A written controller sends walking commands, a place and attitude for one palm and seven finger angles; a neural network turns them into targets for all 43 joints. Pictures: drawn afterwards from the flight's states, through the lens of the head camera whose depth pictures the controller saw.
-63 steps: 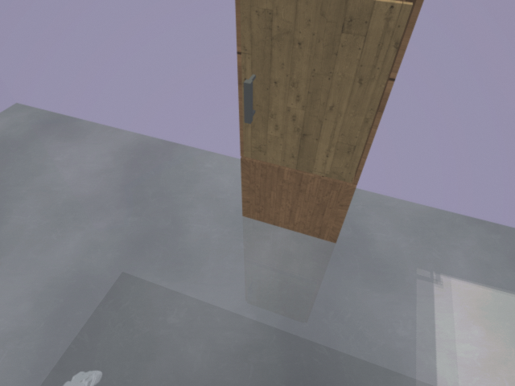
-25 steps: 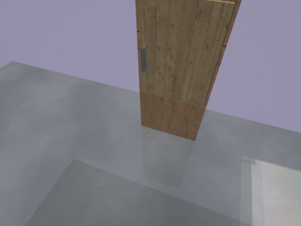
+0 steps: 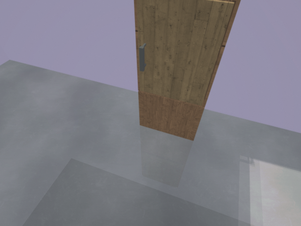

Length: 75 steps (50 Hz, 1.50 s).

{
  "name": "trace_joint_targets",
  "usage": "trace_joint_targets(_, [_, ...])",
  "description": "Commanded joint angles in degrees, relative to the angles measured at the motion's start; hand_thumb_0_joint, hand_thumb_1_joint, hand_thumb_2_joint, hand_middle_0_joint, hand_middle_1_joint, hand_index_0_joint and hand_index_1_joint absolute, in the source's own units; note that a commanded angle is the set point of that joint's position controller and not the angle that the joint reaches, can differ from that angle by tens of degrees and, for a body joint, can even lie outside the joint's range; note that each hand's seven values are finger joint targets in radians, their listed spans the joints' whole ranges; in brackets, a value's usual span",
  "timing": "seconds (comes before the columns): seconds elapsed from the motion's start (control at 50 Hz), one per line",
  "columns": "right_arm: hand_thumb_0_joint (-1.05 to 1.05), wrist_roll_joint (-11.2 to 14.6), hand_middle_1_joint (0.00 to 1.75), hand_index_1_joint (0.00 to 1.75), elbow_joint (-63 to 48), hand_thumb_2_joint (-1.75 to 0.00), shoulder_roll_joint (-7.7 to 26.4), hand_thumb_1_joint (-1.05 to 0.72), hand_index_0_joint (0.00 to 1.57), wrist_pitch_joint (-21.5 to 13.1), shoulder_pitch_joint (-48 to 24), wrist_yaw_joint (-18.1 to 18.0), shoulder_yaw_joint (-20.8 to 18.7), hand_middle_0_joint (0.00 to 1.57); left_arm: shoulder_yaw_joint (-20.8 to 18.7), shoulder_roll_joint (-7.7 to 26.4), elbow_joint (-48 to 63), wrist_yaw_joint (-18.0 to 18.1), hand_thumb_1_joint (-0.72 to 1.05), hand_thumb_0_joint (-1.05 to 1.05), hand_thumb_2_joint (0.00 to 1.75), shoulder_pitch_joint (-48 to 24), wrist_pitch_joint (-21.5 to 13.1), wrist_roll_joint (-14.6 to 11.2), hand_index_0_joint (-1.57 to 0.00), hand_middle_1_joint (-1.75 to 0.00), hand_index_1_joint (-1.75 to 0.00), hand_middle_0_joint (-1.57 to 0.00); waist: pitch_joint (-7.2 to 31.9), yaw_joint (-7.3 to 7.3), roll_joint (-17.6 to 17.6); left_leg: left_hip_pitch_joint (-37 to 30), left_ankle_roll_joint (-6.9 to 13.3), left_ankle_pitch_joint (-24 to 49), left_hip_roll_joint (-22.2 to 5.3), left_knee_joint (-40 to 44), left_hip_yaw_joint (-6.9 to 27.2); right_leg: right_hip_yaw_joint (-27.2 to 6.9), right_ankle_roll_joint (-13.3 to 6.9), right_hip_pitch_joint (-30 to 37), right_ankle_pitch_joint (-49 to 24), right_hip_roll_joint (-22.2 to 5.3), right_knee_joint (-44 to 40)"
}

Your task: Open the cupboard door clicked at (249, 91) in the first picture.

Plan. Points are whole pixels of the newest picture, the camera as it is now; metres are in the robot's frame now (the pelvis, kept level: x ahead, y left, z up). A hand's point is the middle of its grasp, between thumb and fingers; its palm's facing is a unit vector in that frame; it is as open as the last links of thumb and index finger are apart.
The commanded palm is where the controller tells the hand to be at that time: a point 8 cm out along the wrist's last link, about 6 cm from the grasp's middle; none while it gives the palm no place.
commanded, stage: look at it before walking up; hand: left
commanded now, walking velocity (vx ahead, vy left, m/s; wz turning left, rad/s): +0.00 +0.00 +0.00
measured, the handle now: (143, 57) +0.97 +0.10 -0.07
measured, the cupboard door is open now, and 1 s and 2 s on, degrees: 0 0 0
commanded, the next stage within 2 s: turn to face it in 0.28 s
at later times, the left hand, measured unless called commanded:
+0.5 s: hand out of the picture +0.08 +0.25 -0.15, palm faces -0.02 -0.94 -0.34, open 7.4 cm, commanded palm none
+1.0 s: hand out of the picture +0.06 +0.19 -0.19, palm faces -0.14 -0.97 -0.20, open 7.4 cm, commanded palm none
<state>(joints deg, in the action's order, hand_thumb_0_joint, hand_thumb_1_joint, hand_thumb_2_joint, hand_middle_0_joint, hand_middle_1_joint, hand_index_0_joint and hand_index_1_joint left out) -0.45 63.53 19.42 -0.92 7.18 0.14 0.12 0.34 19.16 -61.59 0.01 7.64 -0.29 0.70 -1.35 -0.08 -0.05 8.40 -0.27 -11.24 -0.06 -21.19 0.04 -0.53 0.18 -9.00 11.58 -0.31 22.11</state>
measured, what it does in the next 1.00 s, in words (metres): stands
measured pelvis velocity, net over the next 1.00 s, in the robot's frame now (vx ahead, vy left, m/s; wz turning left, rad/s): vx -0.02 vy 0.01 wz -0.18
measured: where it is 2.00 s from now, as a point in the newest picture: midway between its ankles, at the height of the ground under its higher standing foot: outside the picture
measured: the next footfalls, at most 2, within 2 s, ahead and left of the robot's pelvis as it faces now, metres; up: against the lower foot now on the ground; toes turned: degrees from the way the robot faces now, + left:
right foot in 1.20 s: -0.03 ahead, -0.12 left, +0.00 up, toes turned -17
left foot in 1.62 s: +0.19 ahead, +0.15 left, +0.00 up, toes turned -4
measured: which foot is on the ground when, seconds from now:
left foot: down 0.00-1.00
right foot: down 0.00-0.94, up 0.96-1.00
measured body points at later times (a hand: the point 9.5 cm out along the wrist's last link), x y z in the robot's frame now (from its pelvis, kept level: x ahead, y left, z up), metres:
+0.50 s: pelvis +0.01 +0.00 +0.00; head +0.01 +0.00 +0.45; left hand +0.08 +0.30 -0.13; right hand +0.09 -0.29 -0.13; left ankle +0.00 +0.12 -0.75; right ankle +0.01 -0.12 -0.75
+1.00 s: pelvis -0.02 +0.01 -0.01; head +0.00 +0.02 +0.43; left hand +0.07 +0.24 -0.17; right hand -0.03 -0.24 -0.16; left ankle -0.01 +0.12 -0.75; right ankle -0.02 -0.11 -0.72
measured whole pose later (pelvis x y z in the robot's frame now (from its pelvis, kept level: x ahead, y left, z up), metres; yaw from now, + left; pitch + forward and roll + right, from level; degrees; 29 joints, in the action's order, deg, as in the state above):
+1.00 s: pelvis -0.02 +0.01 -0.01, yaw -10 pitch +0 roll +0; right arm -0.6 58.2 10.9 0.2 14.0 -1.8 -2.2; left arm -2.6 11.1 -55.5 0.5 12.4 3.7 1.1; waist -2.7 0.3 -2.0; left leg 14.9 1.0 -17.2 -1.5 -32.2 -5.9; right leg -6.0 0.7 -23.6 21.1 2.7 44.5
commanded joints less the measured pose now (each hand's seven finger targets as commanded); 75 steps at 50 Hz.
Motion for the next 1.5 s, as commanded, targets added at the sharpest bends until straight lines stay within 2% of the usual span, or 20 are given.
trace_joint_targets(0.0, [0.00,0.02,0.30,0.30,-3.36,-0.90,11.82,-0.90,0.20,-1.22,-2.82,-0.82,-2.08,0.20,-2.20,12.03,3.36,0.59,0.90,0.00,0.90,-1.92,-1.36,-0.02,-0.20,-0.30,-0.30,-0.20,2.50,0.00,0.07,-0.73,1.72,5.79,-6.51,3.92,5.89,-5.76,-1.87,0.04,-5.19,-6.32,-3.81])
trace_joint_targets(0.4, [0.00,0.07,0.30,0.30,-3.34,-0.90,12.17,-0.90,0.20,-1.19,-3.02,-1.12,-2.17,0.20,-2.38,12.28,3.15,0.63,0.90,0.00,0.90,-1.96,-1.20,0.01,-0.20,-0.30,-0.30,-0.20,1.90,0.03,0.34,-2.61,1.53,7.98,-6.99,4.29,5.11,-5.92,-1.87,0.41,-8.58,-6.12,-4.18])
trace_joint_targets(0.5, [0.00,-0.10,0.30,0.30,-3.90,-0.90,5.26,-0.90,0.20,0.12,1.22,-1.59,-1.47,0.20,-1.78,5.69,3.78,0.86,0.90,0.00,0.90,1.72,1.06,0.04,-0.20,-0.30,-0.30,-0.20,2.06,0.29,0.75,-2.27,0.64,7.69,-7.90,0.94,2.05,-6.81,-1.05,-3.30,-11.34,-4.97,0.58])
trace_joint_targets(0.62, [0.00,-0.12,0.30,0.30,-7.43,-0.90,5.72,-0.90,0.20,0.94,1.98,-1.96,-3.17,0.20,-2.78,4.75,7.09,0.44,0.90,0.00,0.90,4.17,1.89,0.45,-0.20,-0.30,-0.30,-0.20,1.97,0.05,2.13,0.22,2.14,4.35,-10.24,-1.77,1.78,-7.15,-1.19,-7.84,-10.33,-2.64,7.40])
trace_joint_targets(0.7, [0.00,-0.09,0.30,0.30,-9.31,-0.90,3.65,-0.90,0.20,1.24,1.76,-1.84,-3.84,0.20,-3.53,4.74,8.81,0.39,0.90,0.00,0.90,5.86,1.83,0.72,-0.20,-0.30,-0.30,-0.20,2.27,-0.33,-1.63,4.15,1.26,-3.42,-7.80,-7.33,-1.08,-12.50,-2.69,-9.26,-8.50,-4.30,5.98])
trace_joint_targets(0.76, [0.00,0.13,0.30,0.30,-9.57,-0.90,0.06,-0.90,0.20,1.57,3.87,-1.77,-3.75,0.20,-4.40,6.68,9.43,0.92,0.90,0.00,0.90,6.71,1.61,0.80,-0.20,-0.30,-0.30,-0.20,2.96,-0.05,-11.05,8.58,-0.88,-10.95,-2.07,-17.90,-4.09,-24.18,-7.47,-8.33,-7.37,-11.46,-1.87])
trace_joint_targets(0.8, [0.00,0.19,0.30,0.30,-9.38,-0.90,-0.59,-0.90,0.20,1.34,4.38,-1.87,-3.69,0.20,-5.02,5.83,9.81,1.42,0.90,0.00,0.90,6.63,1.70,0.77,-0.20,-0.30,-0.30,-0.20,2.55,-0.54,-12.01,11.44,-0.78,-14.82,-2.17,-22.09,-1.52,-26.06,-10.52,-6.49,-10.66,-12.58,-3.11])
trace_joint_targets(0.88, [0.00,0.38,0.30,0.30,-7.04,-0.90,-1.57,-0.90,0.20,0.05,10.91,-2.49,-3.52,0.20,-4.85,2.38,10.77,1.47,0.90,0.00,0.90,3.97,1.84,0.25,-0.20,-0.30,-0.30,-0.20,5.90,2.30,-3.90,-2.61,0.44,-4.03,-4.77,-4.32,0.48,-17.45,-5.54,-12.99,-10.26,-5.60,5.65])
trace_joint_targets(0.92, [0.00,-0.35,0.30,0.30,-8.12,-0.90,3.31,-0.90,0.20,-0.12,9.72,-2.45,-4.70,0.20,-4.36,-2.04,11.65,0.79,0.90,0.00,0.90,3.61,2.23,0.11,-0.20,-0.30,-0.30,-0.20,2.71,1.88,14.92,-0.08,7.60,-2.92,-19.66,6.50,15.27,-4.05,-0.13,-19.57,8.92,3.77,22.16])
trace_joint_targets(0.94, [0.00,-0.53,0.30,0.30,-8.61,-0.90,2.24,-0.90,0.20,-0.16,8.18,-2.56,-4.57,0.20,-4.89,-1.14,11.45,0.86,0.90,0.00,0.90,2.91,2.71,0.55,-0.20,-0.30,-0.30,-0.20,0.42,1.72,13.47,4.86,10.34,-2.10,-22.74,8.87,16.69,-3.01,0.78,-19.22,15.92,2.40,32.79])
trace_joint_targets(0.98, [0.00,-0.87,0.30,0.30,-9.28,-0.90,1.00,-0.90,0.20,-0.25,5.17,-2.76,-4.07,0.20,-5.35,-2.33,10.01,0.34,0.90,0.00,0.90,5.44,2.97,0.79,-0.20,-0.30,-0.30,-0.20,-1.39,-0.81,6.45,7.89,10.62,1.47,-19.64,6.82,10.00,-2.72,0.89,-18.43,15.30,0.35,38.63])
trace_joint_targets(1.08, [0.00,-1.28,0.30,0.30,-6.91,-0.90,0.69,-0.90,0.20,0.06,9.37,-2.68,-4.45,0.20,-4.07,-5.75,9.55,0.00,0.90,0.00,0.90,5.09,2.55,0.42,-0.20,-0.30,-0.30,-0.20,0.59,1.08,10.11,1.29,9.42,15.31,-17.34,0.87,2.97,3.15,0.96,-12.73,14.79,-0.84,21.90])
trace_joint_targets(1.14, [0.00,-0.90,0.30,0.30,-5.15,-0.90,-0.04,-0.90,0.20,0.28,11.56,-1.92,-4.05,0.20,-3.53,-6.11,6.78,0.15,0.90,0.00,0.90,11.24,0.81,0.78,-0.20,-0.30,-0.30,-0.20,3.88,-1.05,5.35,4.96,5.34,-0.98,-13.11,-4.89,-0.32,4.82,0.18,1.14,4.84,-0.02,2.47])
trace_joint_targets(1.16, [0.00,-0.42,0.30,0.30,-5.29,-0.90,-2.73,-0.90,0.20,0.11,11.79,-1.45,-3.62,0.20,-3.85,-3.49,5.68,0.55,0.90,0.00,0.90,13.21,0.02,1.14,-0.20,-0.30,-0.30,-0.20,2.43,-1.78,-1.58,12.51,2.33,-10.42,-9.13,-11.49,-4.13,-2.69,-1.81,6.79,7.32,-5.76,-2.62])
trace_joint_targets(1.18, [0.00,-0.24,0.30,0.30,-7.11,-0.90,-6.17,-0.90,0.20,0.01,10.70,-0.90,-2.83,0.20,-4.68,1.70,4.82,1.02,0.90,0.00,0.90,15.90,-0.45,1.29,-0.20,-0.30,-0.30,-0.20,0.00,-2.93,-14.13,24.73,-0.78,-20.12,-3.11,-21.26,-8.78,-20.58,-7.37,10.06,13.50,-17.60,-9.25])
trace_joint_targets(1.2, [0.00,-0.92,0.30,0.30,-8.81,-0.90,-3.56,-0.90,0.20,0.55,6.21,-0.49,-3.36,0.20,-5.02,3.77,4.76,1.21,0.90,0.00,0.90,18.34,-0.47,0.79,-0.20,-0.30,-0.30,-0.20,-2.02,-5.24,-11.81,26.53,-0.62,-21.50,-4.27,-28.00,-4.36,-26.32,-11.46,4.04,24.53,-22.26,-13.79])
trace_joint_targets(1.22, [0.00,-1.16,0.30,0.30,-9.29,-0.90,-3.32,-0.90,0.20,0.94,4.15,-0.14,-3.61,0.20,-5.35,3.15,4.19,1.52,0.90,0.00,0.90,18.10,-0.79,0.96,-0.20,-0.30,-0.30,-0.20,-4.61,-4.92,-13.92,29.18,-0.34,-18.69,-4.12,-33.39,-2.52,-29.48,-11.88,2.13,28.46,-21.76,-16.09])
trace_joint_targets(1.28, [0.00,-1.49,0.30,0.30,-7.17,-0.90,-3.89,-0.90,0.20,0.59,7.92,0.95,-3.91,0.20,-4.42,-0.36,4.93,1.57,0.90,0.00,0.90,13.83,-2.26,0.94,-0.20,-0.30,-0.30,-0.20,-6.60,-0.93,-6.00,28.73,-0.75,-7.10,-6.06,-36.83,-1.19,-16.42,-9.76,0.07,15.07,-17.96,-13.42])
trace_joint_targets(1.32, [0.00,-1.25,0.30,0.30,-6.79,-0.90,-5.07,-0.90,0.20,0.56,9.28,1.35,-3.91,0.20,-4.42,-0.78,4.36,1.54,0.90,0.00,0.90,14.08,-3.07,0.93,-0.20,-0.30,-0.30,-0.20,-5.05,-0.53,-6.72,26.51,-1.36,-4.18,-5.94,-35.01,-2.61,-10.45,-8.73,0.70,8.79,-16.84,-13.06])
trace_joint_targets(1.48, [0.00,-0.56,0.30,0.30,-10.21,-0.90,-6.50,-0.90,0.20,-0.04,5.64,2.51,-3.83,0.20,-5.34,0.84,1.10,1.38,0.90,0.00,0.90,16.66,-3.44,1.54,-0.20,-0.30,-0.30,-0.20,-6.11,-1.29,-9.59,18.77,-0.81,-4.21,-5.66,-19.80,-4.69,-4.85,-7.02,-2.48,9.54,-17.87,-11.73])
